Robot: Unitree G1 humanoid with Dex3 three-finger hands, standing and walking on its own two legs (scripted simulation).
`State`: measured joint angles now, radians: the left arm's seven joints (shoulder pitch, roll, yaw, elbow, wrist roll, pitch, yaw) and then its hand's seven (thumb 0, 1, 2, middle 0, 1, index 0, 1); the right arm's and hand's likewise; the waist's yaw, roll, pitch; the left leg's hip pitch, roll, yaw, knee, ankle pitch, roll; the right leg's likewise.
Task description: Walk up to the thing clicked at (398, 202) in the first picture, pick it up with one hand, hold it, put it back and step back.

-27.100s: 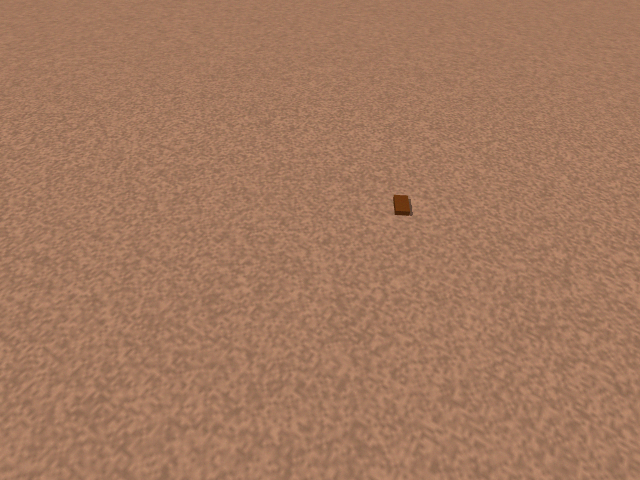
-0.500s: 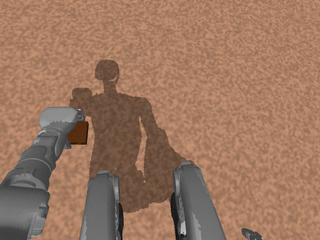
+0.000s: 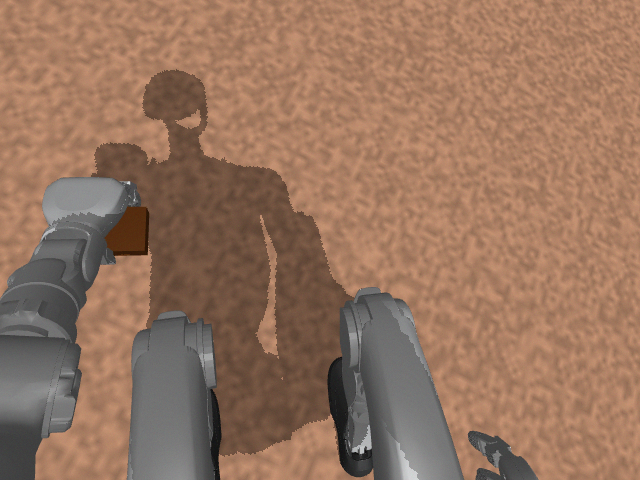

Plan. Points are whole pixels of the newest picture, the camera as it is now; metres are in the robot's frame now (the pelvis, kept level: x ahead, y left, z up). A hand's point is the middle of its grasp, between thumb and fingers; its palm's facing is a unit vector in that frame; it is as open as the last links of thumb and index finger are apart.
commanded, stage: crouch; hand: left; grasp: from above
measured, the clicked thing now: (104, 231) +0.45 +0.24 -0.21
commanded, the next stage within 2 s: lower in 0.50 s
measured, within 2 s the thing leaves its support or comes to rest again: rests again in 1.52 s
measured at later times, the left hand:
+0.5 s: hand (114, 234) +0.45 +0.23 -0.23, palm faces -0.48 +0.00 -0.88, open 9.2 cm
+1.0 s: hand (125, 241) +0.45 +0.23 -0.29, palm faces -0.50 -0.02 -0.87, open 9.2 cm
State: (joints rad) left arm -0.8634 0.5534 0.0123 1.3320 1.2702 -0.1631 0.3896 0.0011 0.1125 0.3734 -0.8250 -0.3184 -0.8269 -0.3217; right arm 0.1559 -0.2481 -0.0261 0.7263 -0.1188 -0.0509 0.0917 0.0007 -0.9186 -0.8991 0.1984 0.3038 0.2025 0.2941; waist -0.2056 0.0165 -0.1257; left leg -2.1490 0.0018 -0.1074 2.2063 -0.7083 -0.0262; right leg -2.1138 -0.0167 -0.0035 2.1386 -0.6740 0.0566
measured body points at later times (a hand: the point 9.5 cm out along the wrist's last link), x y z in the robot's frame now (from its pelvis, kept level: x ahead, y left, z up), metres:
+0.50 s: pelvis -0.01 +0.00 -0.05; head +0.23 +0.04 +0.32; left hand +0.47 +0.23 -0.18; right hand +0.03 -0.28 -0.17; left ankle +0.07 +0.13 -0.36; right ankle +0.09 -0.14 -0.36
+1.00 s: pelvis +0.00 +0.00 -0.08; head +0.25 +0.06 +0.29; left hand +0.47 +0.23 -0.24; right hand +0.03 -0.28 -0.18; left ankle +0.07 +0.13 -0.36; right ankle +0.09 -0.14 -0.36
